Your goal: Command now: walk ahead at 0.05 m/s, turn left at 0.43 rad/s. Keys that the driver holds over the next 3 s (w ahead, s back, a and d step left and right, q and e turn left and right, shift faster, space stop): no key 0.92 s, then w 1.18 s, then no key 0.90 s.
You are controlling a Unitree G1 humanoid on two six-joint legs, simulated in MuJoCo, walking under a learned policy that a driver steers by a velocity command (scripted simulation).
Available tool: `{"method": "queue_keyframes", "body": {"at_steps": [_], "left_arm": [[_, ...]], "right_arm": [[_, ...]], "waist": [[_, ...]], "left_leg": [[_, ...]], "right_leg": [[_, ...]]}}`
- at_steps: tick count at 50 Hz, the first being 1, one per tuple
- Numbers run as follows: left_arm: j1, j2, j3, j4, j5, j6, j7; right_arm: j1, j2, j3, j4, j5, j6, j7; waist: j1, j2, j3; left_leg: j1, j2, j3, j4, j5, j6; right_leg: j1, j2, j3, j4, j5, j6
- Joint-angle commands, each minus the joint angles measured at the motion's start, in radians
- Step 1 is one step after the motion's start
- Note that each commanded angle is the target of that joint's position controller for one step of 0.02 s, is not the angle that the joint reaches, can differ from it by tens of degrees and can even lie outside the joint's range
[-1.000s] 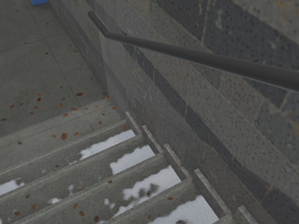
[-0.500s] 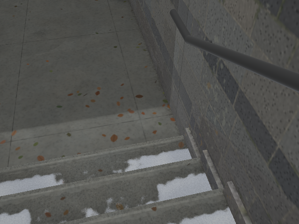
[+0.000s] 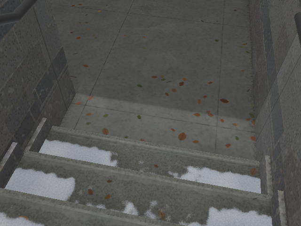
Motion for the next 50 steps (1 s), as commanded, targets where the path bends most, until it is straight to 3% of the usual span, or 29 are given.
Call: {"method": "queue_keyframes", "body": {"at_steps": [1,2,3,5,7,9,10,11,12,13,14,15,17,19,21,24,26,27,28,29,30,31,33,35,38,46,48,49,50], "left_arm": [[0.056,0.155,0.065,-0.044,-0.004,0.001,0.016],[0.062,0.149,0.067,-0.046,-0.015,0.007,0.025],[0.077,0.117,0.061,-0.034,-0.014,0.011,0.034],[0.06,0.119,0.072,-0.047,-0.006,0.008,0.041],[0.042,0.115,0.077,-0.029,-0.003,0.013,0.048],[0.04,0.09,0.065,0.0,0.006,0.012,0.027],[0.056,0.024,0.047,-0.006,0.0,0.006,0.014],[0.084,-0.065,0.016,-0.06,-0.019,0.0,0.009],[0.028,-0.012,0.034,-0.036,-0.04,0.013,0.008],[-0.017,0.023,0.049,-0.02,-0.043,0.021,0.026],[0.033,0.074,0.071,0.02,-0.031,0.019,0.04],[0.121,0.074,0.073,0.064,-0.008,0.017,0.041],[0.248,-0.035,0.038,0.148,0.0,0.021,-0.006],[0.227,-0.042,0.039,0.161,-0.025,0.017,-0.079],[0.233,-0.029,0.037,0.166,-0.027,0.007,-0.108],[0.206,0.006,0.043,0.144,-0.049,-0.008,-0.088],[0.094,0.006,0.032,0.126,-0.089,0.01,-0.057],[0.041,0.02,0.026,0.126,-0.086,0.022,-0.051],[0.014,0.02,0.026,0.13,-0.074,0.032,-0.054],[0.009,0.018,0.026,0.135,-0.066,0.035,-0.055],[-0.021,0.019,0.03,0.146,-0.071,0.031,-0.062],[-0.005,0.004,0.029,0.16,-0.075,0.028,-0.071],[0.011,0.008,0.034,0.178,-0.067,0.023,-0.081],[0.005,-0.024,0.026,0.192,-0.064,0.022,-0.084],[-0.032,-0.004,0.031,0.195,-0.065,0.028,-0.084],[-0.085,0.012,0.038,0.224,-0.055,0.038,-0.081],[-0.081,0.063,0.064,0.226,-0.037,0.042,-0.061],[-0.078,0.05,0.067,0.225,-0.016,0.04,-0.046],[-0.1,0.014,0.061,0.217,-0.001,0.033,-0.03]], "right_arm": [[-0.012,-0.047,-0.017,-0.056,-0.018,0.002,-0.043],[-0.031,-0.034,-0.012,-0.066,-0.018,0.01,-0.05],[-0.069,-0.021,-0.007,-0.068,-0.005,0.013,-0.053],[-0.075,-0.041,-0.017,-0.056,0.005,0.006,-0.046],[-0.035,-0.039,-0.025,-0.03,0.019,0.003,-0.045],[0.03,-0.075,-0.065,-0.016,0.057,-0.01,-0.043],[0.132,-0.112,-0.081,-0.006,0.047,-0.011,-0.05],[0.311,-0.222,-0.106,0.026,0.027,-0.019,-0.057],[0.373,-0.226,-0.114,0.046,-0.05,-0.045,-0.03],[0.295,-0.201,-0.125,0.059,-0.025,-0.058,-0.022],[0.214,-0.158,-0.114,0.045,0.021,-0.061,-0.01],[0.149,-0.112,-0.103,0.037,0.054,-0.059,0.002],[0.076,-0.058,-0.088,0.05,0.048,-0.056,0.027],[-0.047,-0.041,-0.073,0.039,0.057,-0.059,0.049],[-0.073,-0.086,-0.07,0.065,0.065,-0.066,0.047],[-0.026,-0.118,-0.067,0.122,0.068,-0.074,0.07],[0.008,-0.098,-0.058,0.147,0.112,-0.077,0.098],[0.075,-0.1,-0.065,0.159,0.116,-0.069,0.093],[0.093,-0.117,-0.072,0.169,0.106,-0.061,0.082],[0.057,-0.117,-0.078,0.168,0.093,-0.055,0.075],[0.042,-0.122,-0.087,0.161,0.072,-0.057,0.067],[0.019,-0.115,-0.086,0.176,0.069,-0.057,0.066],[0.028,-0.099,-0.087,0.203,0.081,-0.057,0.063],[0.002,-0.105,-0.095,0.21,0.071,-0.056,0.06],[-0.03,-0.099,-0.1,0.221,0.067,-0.058,0.055],[-0.047,-0.092,-0.112,0.271,0.064,-0.059,0.043],[0.027,-0.164,-0.144,0.302,0.038,-0.055,0.029],[0.092,-0.173,-0.155,0.328,0.022,-0.056,0.016],[0.182,-0.144,-0.153,0.359,0.01,-0.058,-0.001]], "waist": [[0.044,-0.072,-0.008],[0.06,-0.079,-0.002],[0.076,-0.076,-0.006],[0.075,-0.097,-0.032],[0.036,-0.091,-0.042],[-0.031,-0.092,-0.1],[-0.077,0.025,-0.187],[-0.127,0.209,-0.26],[-0.199,0.06,-0.082],[-0.17,0.079,0.019],[-0.112,0.076,0.002],[-0.052,0.078,-0.013],[0.015,0.033,0.009],[0.05,0.006,-0.009],[0.055,0.065,0.001],[0.04,0.055,0.026],[0.007,0.016,-0.016],[-0.055,-0.022,-0.044],[-0.071,-0.023,-0.031],[-0.065,-0.02,-0.017],[-0.079,-0.058,0.054],[-0.055,-0.036,0.081],[-0.046,-0.008,0.09],[-0.043,0.006,0.047],[-0.038,-0.006,0.012],[-0.041,-0.013,0.021],[-0.072,0.036,0.051],[-0.093,0.062,0.093],[-0.124,0.087,0.135]], "left_leg": [[-0.037,-0.019,0.034,-0.141,-0.023,0.042],[-0.064,-0.021,0.045,-0.203,-0.029,0.05],[-0.074,-0.018,0.052,-0.267,-0.018,0.063],[0.046,-0.054,0.063,-0.38,-0.059,0.093],[0.201,-0.086,0.086,-0.546,0.04,0.157],[0.599,-0.128,0.112,-0.629,0.19,0.233],[0.869,0.004,-0.032,-0.616,0.355,0.32],[1.119,0.342,-0.421,-0.68,0.548,0.576],[0.949,0.336,-0.496,-0.778,0.206,0.503],[0.882,0.26,-0.345,-0.795,0.162,0.429],[0.806,0.227,-0.276,-0.796,0.172,0.39],[0.693,0.204,-0.211,-0.8,0.205,0.358],[0.419,0.132,-0.115,-0.798,0.206,0.291],[0.309,0.066,-0.034,-0.761,0.073,0.205],[0.128,0.019,0.009,-0.718,-0.036,0.162],[0.18,0.072,-0.07,-0.623,0.071,0.178],[0.421,0.096,-0.164,-0.564,0.255,0.173],[0.484,0.041,-0.134,-0.557,0.189,0.145],[0.495,0.014,-0.112,-0.569,0.091,0.131],[0.482,0.001,-0.089,-0.572,-0.012,0.128],[0.458,-0.022,-0.026,-0.594,-0.066,0.115],[0.436,-0.03,-0.01,-0.594,-0.129,0.114],[0.447,-0.045,-0.004,-0.611,-0.081,0.127],[0.506,-0.051,0.009,-0.597,0.067,0.138],[0.556,-0.055,0.019,-0.573,0.211,0.131],[0.555,-0.067,0.024,-0.567,0.185,0.128],[0.56,-0.019,-0.039,-0.649,-0.17,0.208],[0.559,0.058,-0.145,-0.713,-0.444,0.281],[0.596,0.15,-0.276,-0.771,-0.623,0.354]], "right_leg": [[0.163,-0.379,0.335,-0.257,-0.014,-0.249],[0.222,-0.384,0.343,-0.253,-0.025,-0.246],[0.256,-0.373,0.33,-0.241,-0.045,-0.227],[0.257,-0.359,0.325,-0.235,-0.059,-0.202],[0.222,-0.349,0.289,-0.201,-0.107,-0.173],[0.013,-0.279,0.195,-0.07,-0.139,-0.095],[-0.152,-0.202,0.097,0.136,-0.272,-0.009],[-0.467,-0.042,0.081,0.413,-0.568,0.086],[-0.566,0.035,0.375,0.46,-0.481,0.093],[-0.656,0.049,0.387,0.53,-0.371,0.087],[-0.621,0.037,0.384,0.585,-0.292,0.088],[-0.524,0.001,0.38,0.62,-0.222,0.099],[-0.345,-0.016,0.345,0.739,-0.051,0.14],[-0.226,-0.064,0.327,0.613,0.091,0.172],[0.008,-0.04,0.256,0.574,0.138,0.186],[0.069,-0.03,0.245,0.42,0.075,0.2],[0.031,-0.069,0.298,0.137,0.148,0.197],[0.033,-0.048,0.307,0.111,0.119,0.159],[0.023,-0.029,0.293,0.096,0.043,0.134],[0.017,-0.016,0.279,0.078,-0.038,0.124],[-0.064,0.003,0.288,0.055,-0.103,0.098],[-0.048,-0.006,0.299,0.022,-0.09,0.097],[-0.013,0.005,0.284,0.016,-0.054,0.094],[0.007,0.007,0.271,0.026,-0.004,0.084],[0.02,0.004,0.262,0.031,0.051,0.079],[0.045,0.012,0.251,0.035,0.045,0.08],[0.001,0.048,0.222,0.088,-0.264,0.062],[-0.067,0.044,0.231,0.141,-0.348,0.047],[-0.166,0.035,0.241,0.214,-0.374,0.033]]}}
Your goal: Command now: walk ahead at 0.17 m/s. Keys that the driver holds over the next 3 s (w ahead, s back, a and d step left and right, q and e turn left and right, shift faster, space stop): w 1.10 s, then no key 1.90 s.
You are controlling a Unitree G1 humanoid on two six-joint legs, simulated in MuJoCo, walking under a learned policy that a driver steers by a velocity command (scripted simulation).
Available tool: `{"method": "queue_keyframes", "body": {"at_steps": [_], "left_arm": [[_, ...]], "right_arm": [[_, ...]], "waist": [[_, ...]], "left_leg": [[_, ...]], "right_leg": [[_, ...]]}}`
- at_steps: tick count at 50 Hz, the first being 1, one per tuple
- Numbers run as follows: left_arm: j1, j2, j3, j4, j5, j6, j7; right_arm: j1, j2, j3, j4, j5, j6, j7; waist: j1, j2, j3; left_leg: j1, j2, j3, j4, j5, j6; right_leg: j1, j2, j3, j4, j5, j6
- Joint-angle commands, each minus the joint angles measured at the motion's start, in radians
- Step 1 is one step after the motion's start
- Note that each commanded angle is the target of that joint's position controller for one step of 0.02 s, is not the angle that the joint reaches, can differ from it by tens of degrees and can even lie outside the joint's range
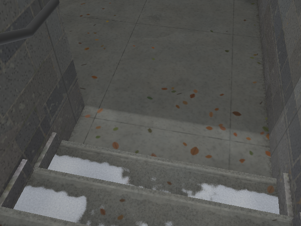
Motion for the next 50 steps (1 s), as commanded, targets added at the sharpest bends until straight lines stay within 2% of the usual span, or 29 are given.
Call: {"method": "queue_keyframes", "body": {"at_steps": [1,4,13,15,16,17,18,19,20,21,22,23,25,26,27,28,34,36,37,38,39,41,42,44,46,47,48,49,50], "left_arm": [[-0.122,0.042,-0.003,-0.08,0.018,0.02,0.054],[-0.149,0.059,-0.002,-0.093,-0.01,0.028,0.066],[0.029,0.098,0.008,-0.03,0.026,0.036,0.058],[0.366,0.135,0.034,0.082,0.004,0.027,0.071],[0.592,0.182,0.046,0.161,0.013,0.015,0.072],[0.812,0.114,-0.006,0.193,0.135,-0.062,0.017],[0.658,0.097,-0.041,0.136,0.119,-0.101,-0.039],[0.387,0.098,-0.052,0.044,0.086,-0.106,-0.057],[0.13,0.271,0.013,-0.036,-0.038,-0.063,0.04],[0.021,0.229,-0.006,-0.079,-0.019,-0.059,0.062],[0.014,0.195,-0.017,-0.058,0.016,-0.063,0.071],[0.036,0.089,-0.038,-0.041,-0.001,-0.081,0.078],[0.1,0.091,-0.032,-0.016,-0.045,-0.094,0.081],[0.227,-0.011,-0.088,-0.027,0.101,-0.121,0.06],[0.167,0.098,-0.035,0.008,-0.057,-0.099,0.081],[0.376,0.041,-0.083,0.033,0.083,-0.114,0.059],[0.513,0.1,-0.081,0.092,0.053,-0.071,0.033],[0.386,0.144,-0.069,0.054,0.087,-0.055,-0.016],[0.409,0.063,-0.082,0.067,0.076,-0.058,-0.045],[0.36,0.039,-0.093,0.006,0.042,-0.073,-0.063],[0.198,0.056,-0.091,-0.11,0.034,-0.093,-0.053],[0.136,0.144,-0.053,-0.137,0.061,-0.084,-0.005],[0.137,0.2,-0.005,-0.146,-0.02,-0.034,0.042],[0.312,0.113,-0.019,-0.045,-0.005,0.022,0.048],[0.189,0.124,-0.006,-0.073,-0.043,0.001,0.04],[0.231,-0.118,-0.122,-0.09,0.127,-0.014,0.009],[0.248,-0.084,-0.102,-0.09,0.124,-0.01,-0.001],[0.231,0.018,-0.083,-0.118,0.105,-0.002,-0.007],[0.009,0.142,-0.042,-0.162,-0.056,-0.004,0.004]], "right_arm": [[0.179,-0.163,-0.028,0.006,-0.003,0.038,-0.099],[0.21,-0.161,-0.021,0.01,0.009,0.043,-0.13],[0.12,-0.184,-0.012,-0.002,-0.025,0.014,-0.117],[-0.017,-0.211,-0.016,-0.017,-0.033,0.005,-0.111],[-0.113,-0.204,-0.017,-0.037,-0.042,-0.002,-0.117],[0.074,0.003,0.023,-0.087,-0.117,-0.05,-0.024],[0.026,0.025,0.023,-0.143,-0.073,-0.066,0.003],[-0.091,-0.077,0.018,-0.169,-0.056,-0.064,-0.02],[-0.154,-0.178,-0.01,-0.177,0.004,-0.022,-0.098],[-0.162,-0.187,-0.004,-0.182,0.006,-0.004,-0.119],[-0.084,-0.133,0.002,-0.152,-0.005,0.022,-0.116],[-0.09,-0.128,0.005,-0.133,-0.001,0.02,-0.098],[-0.067,-0.034,0.038,-0.1,-0.01,0.025,-0.07],[-0.044,0.146,0.128,-0.138,-0.129,-0.02,-0.041],[-0.176,-0.057,0.059,-0.132,-0.029,-0.002,-0.045],[-0.146,-0.026,0.1,-0.171,-0.105,-0.018,-0.025],[-0.233,-0.102,0.086,-0.203,-0.063,-0.027,-0.051],[0.247,-0.104,0.069,-0.06,-0.053,-0.037,-0.054],[0.505,-0.145,0.05,0.005,-0.048,-0.021,-0.047],[0.533,-0.17,0.033,0.0,-0.071,-0.009,-0.045],[0.395,-0.178,0.019,-0.036,-0.093,-0.017,-0.056],[0.065,0.034,0.1,-0.11,-0.078,-0.022,-0.039],[-0.028,-0.167,0.045,-0.1,0.067,-0.004,-0.093],[0.045,-0.203,0.035,-0.096,0.016,-0.035,-0.102],[0.052,-0.118,0.048,-0.063,0.039,-0.079,-0.112],[0.088,0.034,0.106,-0.082,-0.131,-0.086,-0.067],[0.082,-0.031,0.089,-0.09,-0.146,-0.074,-0.051],[0.127,-0.047,0.092,-0.081,-0.138,-0.072,-0.038],[0.068,-0.134,0.043,-0.083,0.069,-0.054,-0.091]], "waist": [[-0.081,0.142,0.072],[-0.075,0.071,0.041],[0.026,0.113,0.073],[0.219,0.054,0.011],[0.364,-0.143,0.034],[0.274,-0.415,0.001],[0.157,-0.299,0.183],[0.101,-0.131,0.261],[0.035,-0.055,0.183],[-0.013,0.032,0.191],[-0.053,-0.094,0.148],[-0.067,-0.005,0.142],[-0.064,-0.021,0.09],[0.014,-0.052,0.188],[-0.015,-0.015,0.046],[0.051,-0.058,0.166],[0.103,0.018,0.126],[-0.105,0.073,0.038],[-0.213,0.257,-0.224],[-0.221,0.154,-0.275],[-0.211,-0.021,-0.088],[-0.052,-0.157,0.115],[0.09,0.05,0.17],[0.107,0.044,0.07],[0.1,0.06,0.119],[0.027,-0.074,0.132],[0.069,-0.003,0.143],[0.066,0.009,0.143],[0.03,0.149,0.092]], "left_leg": [[0.184,0.306,-0.472,-0.272,-0.163,0.178],[0.242,0.36,-0.484,-0.263,0.08,0.208],[-0.132,0.296,-0.283,-0.096,0.067,0.123],[-0.348,0.179,-0.103,0.25,0.33,0.046],[-0.513,0.059,-0.016,0.745,0.246,0.02],[-0.687,-0.192,-0.263,1.001,-0.261,0.148],[-1.0,-0.202,-0.432,0.93,-0.143,0.203],[-1.014,-0.08,-0.468,0.895,-0.019,0.203],[-0.791,-0.022,-0.263,0.707,0.043,0.044],[-0.549,-0.021,-0.206,0.515,0.134,-0.014],[-0.36,-0.041,-0.124,0.547,0.253,-0.049],[-0.277,-0.014,-0.142,0.395,0.505,-0.065],[-0.072,-0.029,-0.046,0.256,0.788,-0.056],[-0.102,0.092,-0.233,0.152,0.996,-0.04],[-0.022,-0.097,0.045,0.091,0.905,-0.063],[-0.083,0.09,-0.18,0.058,0.898,-0.03],[-0.096,0.046,-0.058,-0.306,0.502,0.006],[0.483,0.056,-0.085,-0.286,0.651,0.068],[0.987,0.254,-0.284,-0.006,0.923,0.303],[1.114,0.388,-0.419,0.059,1.009,0.365],[0.984,0.414,-0.51,-0.046,0.652,0.322],[0.361,0.406,-0.48,-0.266,0.269,0.296],[0.052,0.35,-0.392,-0.267,0.461,0.226],[-0.228,0.282,-0.267,-0.186,0.643,0.188],[-0.239,0.168,-0.238,-0.109,0.166,0.101],[-0.412,0.149,-0.149,-0.05,-0.031,0.127],[-0.516,0.097,-0.144,-0.045,-0.148,0.132],[-0.557,0.104,-0.163,0.0,-0.201,0.119],[-0.34,0.109,-0.16,0.017,0.017,0.06]], "right_leg": [[-0.344,0.03,-0.06,0.197,-0.097,-0.048],[-0.454,-0.042,0.007,0.319,-0.07,-0.055],[-0.153,-0.048,-0.07,0.372,0.081,-0.026],[0.289,0.058,-0.203,0.21,0.086,-0.028],[0.383,0.032,-0.091,0.025,-0.013,-0.053],[0.445,-0.1,0.332,-0.09,0.031,-0.143],[0.284,-0.336,0.769,-0.301,-0.272,-0.302],[0.115,-0.385,0.751,-0.347,-0.35,-0.363],[0.017,-0.353,0.541,-0.3,-0.245,-0.188],[-0.214,-0.246,0.393,-0.307,-0.12,-0.147],[-0.335,-0.223,0.316,-0.254,-0.001,-0.151],[-0.382,-0.135,0.21,-0.138,-0.124,-0.136],[-0.443,-0.061,0.119,-0.105,-0.201,-0.131],[-0.549,-0.093,0.073,0.001,-0.132,-0.128],[-0.336,-0.021,0.071,-0.097,-0.109,-0.1],[-0.438,-0.105,0.125,0.037,-0.169,-0.119],[0.061,-0.078,0.266,0.25,0.144,-0.194],[-0.264,-0.032,0.216,0.58,0.407,-0.129],[-0.56,0.058,0.133,1.073,0.022,-0.013],[-0.821,0.08,0.135,1.256,-0.311,0.019],[-1.052,0.021,0.235,1.103,-0.1,0.043],[-0.89,-0.118,0.243,0.614,0.265,-0.018],[-0.553,-0.117,0.151,0.4,0.123,0.031],[-0.144,-0.044,0.028,0.469,0.309,0.013],[-0.211,-0.087,0.097,0.209,0.74,-0.023],[-0.08,-0.164,0.157,0.014,0.998,-0.052],[0.075,-0.082,0.022,0.084,0.94,-0.047],[0.13,-0.093,0.006,0.144,0.883,-0.027],[0.008,-0.017,-0.043,0.018,0.901,-0.007]]}}
Over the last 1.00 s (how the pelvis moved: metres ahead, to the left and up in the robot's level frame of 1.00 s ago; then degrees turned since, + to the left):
0.09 0.07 -0.01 4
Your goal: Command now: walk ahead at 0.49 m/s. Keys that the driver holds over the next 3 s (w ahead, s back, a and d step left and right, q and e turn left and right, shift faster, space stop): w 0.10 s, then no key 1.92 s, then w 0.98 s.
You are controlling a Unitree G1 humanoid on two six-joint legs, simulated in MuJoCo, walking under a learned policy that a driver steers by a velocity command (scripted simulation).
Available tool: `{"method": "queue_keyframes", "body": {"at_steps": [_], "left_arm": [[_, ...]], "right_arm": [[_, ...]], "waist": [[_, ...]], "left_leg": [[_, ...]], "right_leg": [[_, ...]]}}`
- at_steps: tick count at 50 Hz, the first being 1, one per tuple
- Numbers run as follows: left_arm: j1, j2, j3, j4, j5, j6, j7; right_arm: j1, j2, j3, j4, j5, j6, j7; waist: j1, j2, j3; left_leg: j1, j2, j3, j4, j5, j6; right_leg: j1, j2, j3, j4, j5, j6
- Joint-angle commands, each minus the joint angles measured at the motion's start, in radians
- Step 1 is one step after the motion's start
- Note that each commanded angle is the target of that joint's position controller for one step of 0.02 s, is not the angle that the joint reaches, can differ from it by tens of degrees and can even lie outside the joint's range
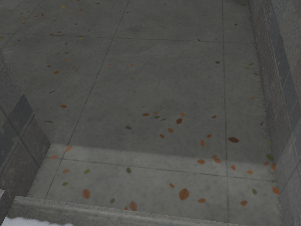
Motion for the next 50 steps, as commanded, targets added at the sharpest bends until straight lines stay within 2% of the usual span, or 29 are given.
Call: {"method": "queue_keyframes", "body": {"at_steps": [1,2,3,4,5,6,7,8,9,10,11,12,13,15,17,18,21,22,24,26,27,29,30,31,33,34,36,40,50], "left_arm": [[-0.114,0.096,0.012,-0.073,-0.102,0.002,0.011],[-0.016,0.031,-0.035,-0.047,0.069,0.0,-0.018],[-0.031,0.081,0.015,-0.034,-0.087,-0.001,0.01],[0.238,0.099,0.005,0.059,0.043,-0.019,-0.011],[0.547,0.162,0.061,0.13,0.04,-0.033,-0.014],[0.694,0.224,0.053,0.182,0.056,-0.019,-0.045],[0.566,0.251,0.077,0.134,-0.119,-0.007,-0.015],[0.643,0.285,0.051,0.152,0.024,-0.036,-0.07],[0.472,0.257,0.062,0.127,-0.006,-0.052,-0.083],[0.336,0.126,0.022,0.096,0.017,-0.057,-0.08],[0.278,0.029,-0.016,0.079,0.032,-0.052,-0.082],[0.15,-0.078,-0.048,0.043,0.012,-0.077,-0.042],[0.115,-0.041,-0.039,0.049,-0.005,-0.09,-0.023],[0.171,-0.001,-0.04,0.058,-0.026,-0.101,-0.004],[0.23,0.049,-0.039,0.078,-0.006,-0.082,-0.028],[0.196,0.056,-0.043,0.063,0.017,-0.079,-0.036],[0.036,0.11,-0.025,-0.006,-0.032,-0.073,-0.061],[-0.049,0.16,-0.002,-0.047,-0.059,-0.069,-0.074],[0.252,0.099,0.03,-0.005,-0.1,-0.056,-0.069],[0.147,0.013,0.029,-0.056,-0.07,-0.044,-0.031],[0.197,0.017,0.03,-0.026,-0.063,-0.028,-0.017],[0.312,-0.083,0.001,0.026,-0.028,-0.012,-0.021],[0.467,-0.136,-0.02,0.086,-0.02,-0.013,-0.046],[0.488,-0.135,-0.023,0.085,-0.03,-0.02,-0.062],[0.18,0.129,-0.008,-0.038,-0.087,-0.048,-0.089],[0.063,0.184,0.002,-0.075,-0.103,-0.049,-0.107],[-0.025,0.159,-0.005,-0.098,-0.13,-0.043,-0.11],[0.071,0.145,0.016,-0.071,-0.118,-0.016,-0.082],[0.044,0.107,0.024,-0.075,-0.117,-0.001,-0.088]], "right_arm": [[-0.103,-0.122,-0.026,-0.093,0.11,0.007,-0.044],[0.053,-0.077,0.021,-0.042,-0.041,0.005,-0.024],[-0.062,-0.153,-0.032,-0.055,0.045,0.036,-0.074],[0.101,-0.164,0.003,-0.021,-0.06,0.04,-0.001],[0.052,-0.24,-0.034,-0.03,-0.047,0.029,0.065],[0.25,-0.106,-0.053,-0.006,-0.002,0.019,0.102],[0.023,-0.104,-0.06,-0.117,0.107,0.043,-0.041],[0.0,-0.067,-0.017,-0.196,0.054,0.013,0.047],[-0.138,-0.114,-0.03,-0.236,0.074,-0.011,0.038],[-0.086,-0.073,-0.008,-0.211,0.054,-0.009,0.005],[-0.094,-0.05,-0.001,-0.181,0.046,0.004,-0.015],[-0.059,-0.045,0.005,-0.158,0.003,0.011,-0.019],[-0.066,-0.024,0.009,-0.147,-0.021,0.027,-0.009],[-0.099,-0.086,-0.02,-0.116,-0.008,0.022,0.004],[-0.116,-0.073,-0.016,-0.099,0.019,0.023,0.033],[-0.014,-0.063,-0.014,-0.058,-0.004,0.02,0.038],[0.119,-0.148,-0.072,-0.014,0.031,0.003,0.015],[0.184,-0.138,-0.071,0.012,0.047,0.0,0.006],[-0.088,-0.116,-0.037,-0.074,0.145,0.0,0.026],[-0.097,-0.083,-0.016,-0.079,0.083,-0.027,0.043],[-0.114,-0.063,0.001,-0.064,0.068,-0.022,0.047],[-0.249,-0.136,-0.002,-0.077,0.07,-0.014,0.052],[-0.407,-0.107,0.021,-0.111,0.068,-0.013,0.065],[-0.419,-0.084,0.035,-0.113,0.103,-0.012,0.075],[-0.067,-0.156,-0.007,-0.068,0.111,0.011,0.055],[-0.084,-0.168,-0.015,-0.064,0.102,0.017,0.042],[-0.11,-0.14,-0.016,-0.069,0.079,0.024,0.039],[-0.176,-0.139,-0.015,-0.067,0.091,0.034,0.065],[-0.242,-0.151,-0.036,-0.082,0.07,0.087,0.066]], "waist": [[-0.024,0.117,0.114],[0.013,-0.053,0.16],[0.009,0.117,0.086],[0.08,-0.076,0.084],[0.268,-0.109,-0.017],[0.205,-0.37,-0.301],[0.184,-0.239,-0.24],[0.228,-0.301,-0.29],[0.197,-0.143,-0.043],[0.108,0.04,-0.044],[0.047,0.046,0.044],[-0.009,0.06,0.056],[-0.025,-0.073,0.079],[0.016,-0.061,-0.022],[0.005,-0.058,-0.077],[-0.051,-0.064,-0.105],[-0.156,-0.005,-0.096],[-0.203,0.066,-0.098],[0.035,0.162,-0.227],[0.021,0.177,-0.134],[0.045,0.127,-0.071],[0.159,-0.02,-0.09],[0.246,0.03,-0.08],[0.268,0.014,-0.071],[-0.003,-0.117,-0.125],[-0.021,-0.099,-0.07],[-0.048,-0.003,-0.123],[0.024,0.047,-0.072],[0.024,0.036,-0.011]], "left_leg": [[-0.364,0.168,-0.124,-0.079,0.303,0.118],[-0.305,0.236,-0.186,0.064,0.092,0.104],[-0.106,0.161,-0.113,0.125,0.38,0.112],[-0.265,0.202,-0.17,0.328,0.289,0.079],[-0.401,0.089,-0.121,0.64,0.398,0.051],[-0.616,-0.076,-0.068,1.156,-0.22,0.023],[-0.84,-0.035,-0.059,1.306,-0.226,0.036],[-1.001,-0.037,-0.081,1.471,-0.224,0.032],[-1.258,0.041,-0.089,1.426,-0.063,0.012],[-1.066,0.143,-0.173,1.241,0.173,0.031],[-0.949,0.202,-0.193,1.11,0.277,0.029],[-0.791,0.255,-0.206,0.739,0.517,0.043],[-0.744,0.224,-0.135,0.709,0.545,0.041],[-0.553,0.19,-0.04,0.363,0.661,-0.02],[-0.385,0.146,0.016,0.325,0.622,-0.075],[-0.224,0.117,0.033,0.438,0.699,-0.078],[0.058,0.033,0.079,0.308,0.519,-0.092],[0.135,0.025,0.076,0.151,0.58,-0.054],[0.068,0.225,-0.274,-0.026,1.034,0.235],[-0.075,0.369,-0.492,-0.165,1.12,0.348],[-0.311,0.447,-0.701,-0.124,0.902,0.362],[-0.589,0.25,-0.352,-0.059,0.637,0.219],[-0.786,0.168,-0.221,0.005,0.573,0.127],[-0.795,0.104,-0.119,0.04,0.614,0.039],[-0.437,0.067,-0.006,0.058,0.332,-0.079],[-0.384,0.07,-0.002,0.097,0.338,-0.091],[-0.267,0.099,-0.031,0.039,0.494,-0.084],[-0.196,0.109,-0.043,-0.102,0.615,-0.066],[-0.127,0.1,0.0,-0.266,0.494,-0.064]], "right_leg": [[0.31,0.05,-0.084,-0.131,0.073,0.018],[0.283,-0.055,-0.001,-0.256,0.038,-0.011],[0.229,0.056,-0.149,-0.343,0.022,0.011],[0.571,0.006,-0.092,-0.365,0.064,-0.011],[0.858,0.056,-0.168,-0.201,-0.062,-0.068],[1.208,-0.112,0.0,0.071,0.439,-0.255],[1.037,-0.261,0.2,0.021,0.579,-0.182],[1.062,-0.328,0.404,-0.121,0.146,-0.411],[0.828,-0.375,0.531,-0.2,-0.26,-0.398],[0.562,-0.33,0.403,-0.237,-0.368,-0.332],[0.247,-0.352,0.422,-0.271,-0.322,-0.366],[0.056,-0.191,0.254,-0.328,-0.437,-0.292],[-0.051,-0.115,0.164,-0.317,-0.441,-0.27],[-0.082,-0.052,0.043,-0.276,-0.317,-0.26],[-0.092,-0.038,-0.001,-0.175,-0.102,-0.202],[-0.169,-0.026,-0.014,-0.074,-0.072,-0.161],[-0.227,-0.028,-0.027,0.09,0.149,-0.052],[-0.209,-0.025,-0.027,0.223,0.251,-0.013],[-0.055,0.011,-0.009,0.453,-0.155,0.12],[-0.175,0.052,0.015,0.598,-1.026,0.2],[-0.087,-0.001,0.125,0.592,-1.106,0.221],[0.241,0.084,-0.039,0.418,-0.841,0.153],[0.461,0.105,-0.08,0.387,-0.496,0.13],[0.517,0.116,-0.118,0.204,-0.292,0.108],[0.311,0.052,0.117,-0.085,-0.128,-0.033],[0.251,0.054,0.141,-0.128,-0.188,-0.022],[0.264,0.062,0.121,-0.124,-0.169,0.031],[0.342,0.114,0.004,-0.146,-0.228,0.062],[0.399,0.149,-0.032,-0.317,-0.47,0.011]]}}
Over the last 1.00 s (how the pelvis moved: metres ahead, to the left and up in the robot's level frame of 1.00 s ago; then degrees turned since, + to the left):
0.42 -0.16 -0.19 -1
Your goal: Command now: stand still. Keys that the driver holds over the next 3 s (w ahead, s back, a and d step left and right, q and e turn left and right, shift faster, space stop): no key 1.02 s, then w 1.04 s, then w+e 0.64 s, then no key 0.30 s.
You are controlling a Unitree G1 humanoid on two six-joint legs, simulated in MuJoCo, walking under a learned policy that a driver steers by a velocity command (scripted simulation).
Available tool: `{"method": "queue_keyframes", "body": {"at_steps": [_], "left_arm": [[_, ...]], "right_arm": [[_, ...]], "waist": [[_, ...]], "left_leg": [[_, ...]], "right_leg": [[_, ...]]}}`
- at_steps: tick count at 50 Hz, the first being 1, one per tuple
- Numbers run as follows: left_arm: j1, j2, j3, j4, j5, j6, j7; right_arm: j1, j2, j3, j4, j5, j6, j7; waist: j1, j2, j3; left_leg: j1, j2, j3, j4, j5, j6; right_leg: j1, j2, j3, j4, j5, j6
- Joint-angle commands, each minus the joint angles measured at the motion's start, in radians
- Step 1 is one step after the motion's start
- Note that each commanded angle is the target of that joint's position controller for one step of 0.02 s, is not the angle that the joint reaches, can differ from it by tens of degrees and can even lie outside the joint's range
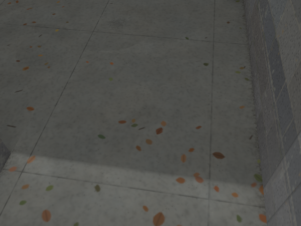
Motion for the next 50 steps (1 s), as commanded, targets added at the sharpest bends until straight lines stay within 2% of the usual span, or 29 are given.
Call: {"method": "queue_keyframes", "body": {"at_steps": [1,4,9,10,14,15,17,28,29,31,34,35,38,39,40,46,50], "left_arm": [[0.029,0.104,0.026,-0.036,0.003,-0.003,0.003],[0.046,0.116,0.028,-0.029,0.004,0.0,0.002],[0.07,0.111,0.028,-0.015,0.008,0.007,0.003],[0.071,0.119,0.035,-0.019,0.02,0.013,0.004],[0.1,0.1,0.035,-0.005,0.019,0.021,0.005],[0.119,0.098,0.035,0.006,0.025,0.023,0.004],[0.131,0.098,0.037,0.015,0.028,0.023,0.011],[0.186,0.072,0.032,0.052,0.027,0.034,0.014],[0.207,0.042,0.022,0.061,0.027,0.036,0.012],[0.215,0.052,0.023,0.067,0.027,0.038,0.013],[0.22,0.045,0.022,0.064,0.025,0.032,0.011],[0.22,0.036,0.021,0.066,0.024,0.035,0.013],[0.239,0.031,0.02,0.074,0.024,0.039,0.015],[0.249,0.039,0.024,0.08,0.031,0.035,0.019],[0.258,0.026,0.022,0.089,0.033,0.035,0.025],[0.262,0.005,0.024,0.117,0.028,0.028,0.03],[0.26,-0.014,0.023,0.134,0.027,0.027,0.035]], "right_arm": [[0.029,-0.088,-0.018,-0.022,-0.001,0.0,-0.001],[0.026,-0.099,-0.021,-0.016,0.004,0.002,0.001],[0.024,-0.096,-0.023,-0.006,0.001,0.007,-0.002],[0.033,-0.095,-0.022,-0.001,-0.001,0.002,-0.005],[0.045,-0.088,-0.021,0.012,0.0,-0.001,-0.006],[0.044,-0.083,-0.022,0.016,0.005,-0.004,-0.007],[0.041,-0.081,-0.025,0.01,0.004,-0.003,-0.012],[0.062,-0.056,-0.025,0.033,0.006,0.003,-0.014],[0.072,-0.062,-0.031,0.047,0.009,0.004,-0.015],[0.073,-0.052,-0.03,0.053,0.005,0.005,-0.015],[0.072,-0.044,-0.033,0.061,0.009,0.01,-0.017],[0.068,-0.039,-0.035,0.062,0.006,0.013,-0.021],[0.076,-0.034,-0.036,0.074,0.008,0.014,-0.022],[0.066,-0.032,-0.038,0.073,0.01,0.01,-0.024],[0.055,-0.022,-0.037,0.07,0.013,0.007,-0.027],[0.081,-0.002,-0.039,0.089,0.009,0.017,-0.036],[0.077,0.008,-0.038,0.097,0.01,0.018,-0.033]], "waist": [[-0.001,-0.016,-0.01],[0.003,-0.014,-0.004],[0.005,-0.01,0.0],[0.008,0.011,0.001],[0.011,0.006,0.003],[0.016,0.008,0.003],[0.012,-0.01,0.014],[0.009,-0.013,0.024],[0.002,0.004,0.028],[0.002,-0.013,0.038],[-0.005,-0.009,0.028],[-0.007,-0.009,0.023],[-0.006,-0.013,0.023],[0.001,-0.002,0.019],[0.002,-0.005,0.017],[-0.008,-0.025,0.022],[-0.001,-0.02,0.015]], "left_leg": [[0.039,-0.045,0.071,-0.082,0.177,0.025],[0.047,-0.048,0.073,-0.109,0.183,0.026],[0.064,-0.053,0.076,-0.145,0.186,0.03],[0.07,-0.053,0.072,-0.152,0.197,0.023],[0.084,-0.057,0.073,-0.17,0.185,0.018],[0.085,-0.062,0.071,-0.172,0.166,0.015],[0.088,-0.068,0.077,-0.18,0.159,0.018],[0.118,-0.08,0.076,-0.207,0.207,0.026],[0.125,-0.08,0.086,-0.204,0.191,0.026],[0.12,-0.083,0.085,-0.207,0.185,0.027],[0.122,-0.082,0.086,-0.202,0.207,0.026],[0.123,-0.084,0.089,-0.201,0.211,0.025],[0.12,-0.086,0.088,-0.204,0.228,0.024],[0.121,-0.086,0.082,-0.197,0.225,0.029],[0.121,-0.086,0.084,-0.199,0.227,0.027],[0.125,-0.097,0.085,-0.197,0.22,0.039],[0.136,-0.096,0.079,-0.202,0.267,0.044]], "right_leg": [[0.018,-0.045,0.062,-0.163,0.225,0.034],[0.043,-0.037,0.049,-0.177,0.251,0.036],[0.066,-0.032,0.04,-0.206,0.249,0.034],[0.07,-0.031,0.041,-0.197,0.276,0.031],[0.07,-0.031,0.039,-0.216,0.261,0.031],[0.068,-0.031,0.036,-0.223,0.238,0.032],[0.059,-0.032,0.038,-0.242,0.205,0.03],[0.057,-0.034,0.026,-0.257,0.245,0.039],[0.048,-0.034,0.023,-0.258,0.209,0.039],[0.039,-0.031,0.018,-0.264,0.19,0.04],[0.035,-0.036,0.016,-0.253,0.235,0.04],[0.039,-0.037,0.019,-0.252,0.237,0.041],[0.043,-0.037,0.014,-0.247,0.255,0.046],[0.033,-0.038,0.007,-0.241,0.244,0.041],[0.031,-0.04,0.003,-0.242,0.242,0.043],[0.013,-0.048,0.007,-0.249,0.226,0.037],[0.014,-0.053,0.001,-0.245,0.251,0.044]]}}
Over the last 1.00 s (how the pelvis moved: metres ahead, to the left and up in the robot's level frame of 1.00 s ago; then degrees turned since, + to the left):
0.23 -0.13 -0.11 -1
